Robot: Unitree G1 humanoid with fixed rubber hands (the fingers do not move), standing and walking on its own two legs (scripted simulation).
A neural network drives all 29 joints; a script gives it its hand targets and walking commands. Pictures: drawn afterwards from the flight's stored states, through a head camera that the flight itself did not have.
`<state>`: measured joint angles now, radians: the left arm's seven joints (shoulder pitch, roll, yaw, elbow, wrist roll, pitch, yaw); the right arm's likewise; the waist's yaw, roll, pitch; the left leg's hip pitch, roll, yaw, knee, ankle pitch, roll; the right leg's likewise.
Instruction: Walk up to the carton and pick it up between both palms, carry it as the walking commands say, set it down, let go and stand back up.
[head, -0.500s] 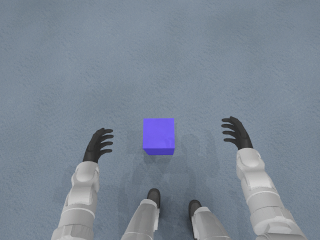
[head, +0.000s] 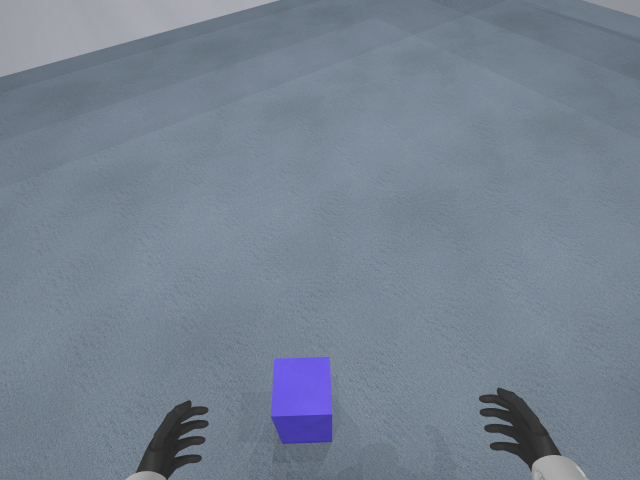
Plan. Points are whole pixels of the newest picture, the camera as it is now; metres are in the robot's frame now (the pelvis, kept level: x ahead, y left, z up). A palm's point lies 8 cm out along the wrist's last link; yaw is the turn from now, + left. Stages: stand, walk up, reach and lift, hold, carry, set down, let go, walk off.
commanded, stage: let go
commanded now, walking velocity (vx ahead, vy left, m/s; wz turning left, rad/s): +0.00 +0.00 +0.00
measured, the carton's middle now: (304, 402) +0.41 +0.09 -0.64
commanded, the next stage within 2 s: stand in 0.32 s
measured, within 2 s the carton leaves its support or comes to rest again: neither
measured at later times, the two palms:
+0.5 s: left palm out of the picture +0.15 +0.27 -0.09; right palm (560, 473) +0.15 -0.26 -0.08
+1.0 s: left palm out of the picture +0.11 +0.30 -0.11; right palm out of the picture +0.11 -0.25 -0.09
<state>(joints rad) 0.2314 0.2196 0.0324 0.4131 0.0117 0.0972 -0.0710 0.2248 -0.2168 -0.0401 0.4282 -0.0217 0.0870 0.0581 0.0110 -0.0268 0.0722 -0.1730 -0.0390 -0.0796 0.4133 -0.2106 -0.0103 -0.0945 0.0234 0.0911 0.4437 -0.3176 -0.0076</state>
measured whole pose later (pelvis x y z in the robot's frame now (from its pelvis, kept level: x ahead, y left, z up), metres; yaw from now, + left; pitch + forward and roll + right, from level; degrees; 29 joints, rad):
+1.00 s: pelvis +0.00 +0.02 -0.01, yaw +0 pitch -2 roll -1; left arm 0.23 0.30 0.05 0.74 0.02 0.00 0.04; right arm 0.19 -0.27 -0.05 0.78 -0.02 -0.01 -0.03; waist 0.00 -0.02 0.03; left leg -0.23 -0.04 -0.07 0.55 -0.28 0.02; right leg -0.11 0.03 0.10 0.50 -0.34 0.02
